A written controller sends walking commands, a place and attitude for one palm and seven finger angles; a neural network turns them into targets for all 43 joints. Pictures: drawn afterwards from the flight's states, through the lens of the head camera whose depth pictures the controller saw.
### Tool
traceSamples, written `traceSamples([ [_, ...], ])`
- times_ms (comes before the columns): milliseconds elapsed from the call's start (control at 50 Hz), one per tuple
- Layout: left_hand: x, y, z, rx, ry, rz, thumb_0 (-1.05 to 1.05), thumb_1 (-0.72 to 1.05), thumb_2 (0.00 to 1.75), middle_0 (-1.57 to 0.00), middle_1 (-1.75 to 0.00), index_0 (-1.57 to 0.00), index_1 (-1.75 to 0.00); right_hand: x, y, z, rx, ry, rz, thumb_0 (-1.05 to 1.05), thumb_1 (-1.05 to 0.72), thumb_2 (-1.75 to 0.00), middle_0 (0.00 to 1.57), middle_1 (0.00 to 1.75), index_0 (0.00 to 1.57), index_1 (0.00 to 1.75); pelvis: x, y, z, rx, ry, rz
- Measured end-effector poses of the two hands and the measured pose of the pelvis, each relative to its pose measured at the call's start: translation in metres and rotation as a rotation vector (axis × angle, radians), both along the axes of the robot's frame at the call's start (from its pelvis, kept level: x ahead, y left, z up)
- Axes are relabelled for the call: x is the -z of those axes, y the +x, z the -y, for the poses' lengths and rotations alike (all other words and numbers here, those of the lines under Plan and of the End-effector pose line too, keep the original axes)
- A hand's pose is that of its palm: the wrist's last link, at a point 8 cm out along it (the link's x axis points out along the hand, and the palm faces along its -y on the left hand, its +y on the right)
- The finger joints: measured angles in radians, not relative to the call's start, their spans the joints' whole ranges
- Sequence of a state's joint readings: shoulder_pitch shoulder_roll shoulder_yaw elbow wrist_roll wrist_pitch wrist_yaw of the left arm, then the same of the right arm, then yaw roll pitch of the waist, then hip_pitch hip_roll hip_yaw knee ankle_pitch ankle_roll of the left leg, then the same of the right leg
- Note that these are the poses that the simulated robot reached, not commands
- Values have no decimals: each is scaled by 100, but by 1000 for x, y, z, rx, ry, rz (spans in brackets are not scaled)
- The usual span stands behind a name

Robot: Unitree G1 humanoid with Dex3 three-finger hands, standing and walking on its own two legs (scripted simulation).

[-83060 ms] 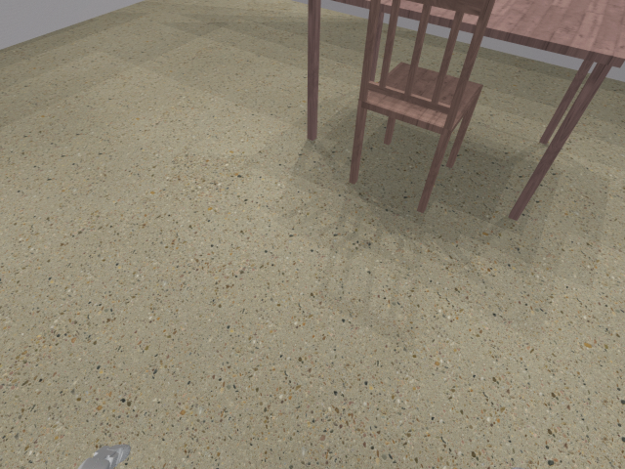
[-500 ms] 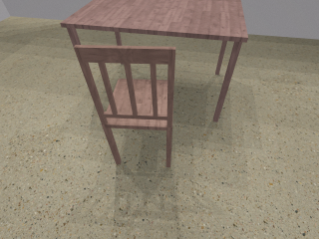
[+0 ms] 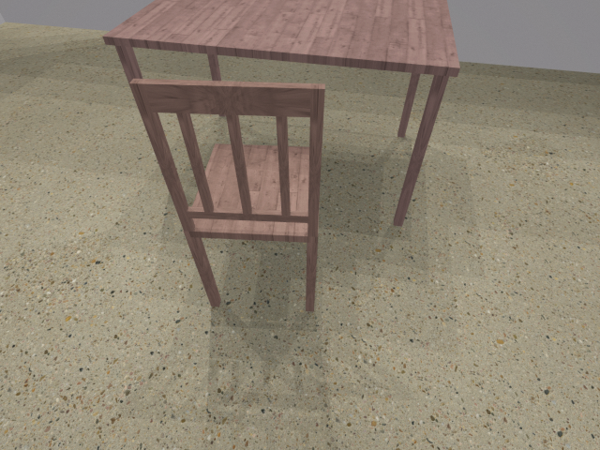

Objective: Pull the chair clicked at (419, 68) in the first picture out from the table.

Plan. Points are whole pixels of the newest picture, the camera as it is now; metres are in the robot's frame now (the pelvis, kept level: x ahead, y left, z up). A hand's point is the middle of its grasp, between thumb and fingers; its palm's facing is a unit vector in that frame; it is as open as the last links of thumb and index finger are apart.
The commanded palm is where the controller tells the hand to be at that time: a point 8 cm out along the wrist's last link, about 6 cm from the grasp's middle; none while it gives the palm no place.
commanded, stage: look to check the result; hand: left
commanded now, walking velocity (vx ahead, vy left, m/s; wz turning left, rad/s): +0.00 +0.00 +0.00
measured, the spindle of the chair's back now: (240, 168) +0.74 +0.18 -0.09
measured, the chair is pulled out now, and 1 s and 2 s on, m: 0.34 0.34 0.34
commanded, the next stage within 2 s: take the last steps up to it in 0.62 s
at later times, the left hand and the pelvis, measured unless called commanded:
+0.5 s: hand out of the picture -0.01 +0.14 -0.17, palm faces +0.05 -0.99 -0.16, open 7.4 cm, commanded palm none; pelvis +0.01 -0.01 +0.00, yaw +0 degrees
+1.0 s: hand out of the picture -0.01 +0.15 -0.18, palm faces +0.08 -0.98 -0.16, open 7.4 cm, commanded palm none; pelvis +0.03 +0.00 -0.01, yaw +0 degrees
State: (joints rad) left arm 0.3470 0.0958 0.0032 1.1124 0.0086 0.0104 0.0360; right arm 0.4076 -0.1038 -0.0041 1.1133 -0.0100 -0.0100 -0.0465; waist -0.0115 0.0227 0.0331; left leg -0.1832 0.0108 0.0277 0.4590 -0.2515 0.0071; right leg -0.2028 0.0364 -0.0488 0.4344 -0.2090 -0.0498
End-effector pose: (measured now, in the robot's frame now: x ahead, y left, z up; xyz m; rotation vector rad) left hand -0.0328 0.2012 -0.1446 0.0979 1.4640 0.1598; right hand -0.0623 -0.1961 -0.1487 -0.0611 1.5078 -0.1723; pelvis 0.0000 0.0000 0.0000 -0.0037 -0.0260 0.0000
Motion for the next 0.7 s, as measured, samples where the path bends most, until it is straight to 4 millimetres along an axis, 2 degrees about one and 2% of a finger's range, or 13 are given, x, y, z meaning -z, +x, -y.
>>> traceSamples([
  [380,0,13,6,0,0,20,0,91,90,-20,-30,-20,-30,2,24,4,-12,4,37,0,-91,-90,20,30,20,30,0,6,5,-3,3,0],
  [700,0,15,11,-1,-3,10,0,91,90,-20,-30,-20,-30,1,23,10,-10,-4,13,0,-91,-90,20,30,20,30,-1,11,9,-4,2,-1],
])
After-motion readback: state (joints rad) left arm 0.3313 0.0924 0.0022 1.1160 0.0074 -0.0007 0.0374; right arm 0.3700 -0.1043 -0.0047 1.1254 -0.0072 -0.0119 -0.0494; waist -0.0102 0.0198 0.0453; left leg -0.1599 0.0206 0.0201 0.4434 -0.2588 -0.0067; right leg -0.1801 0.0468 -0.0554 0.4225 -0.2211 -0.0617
